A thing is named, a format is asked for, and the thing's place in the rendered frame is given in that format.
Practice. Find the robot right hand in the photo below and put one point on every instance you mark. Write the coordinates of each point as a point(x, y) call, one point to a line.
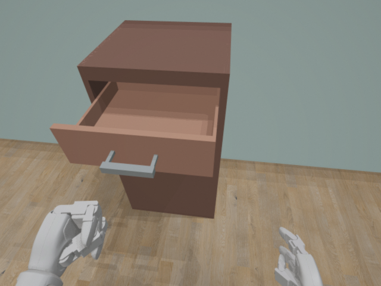
point(303, 270)

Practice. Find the left robot forearm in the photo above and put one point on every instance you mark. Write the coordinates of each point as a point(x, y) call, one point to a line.
point(38, 278)

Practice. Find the cabinet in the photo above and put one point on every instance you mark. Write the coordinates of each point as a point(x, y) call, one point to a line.
point(166, 53)

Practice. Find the drawer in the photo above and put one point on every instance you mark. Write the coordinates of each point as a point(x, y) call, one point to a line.
point(138, 120)

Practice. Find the robot left hand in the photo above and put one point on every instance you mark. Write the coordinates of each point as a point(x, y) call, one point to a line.
point(80, 223)

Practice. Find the handle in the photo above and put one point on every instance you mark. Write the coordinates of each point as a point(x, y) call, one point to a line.
point(128, 169)

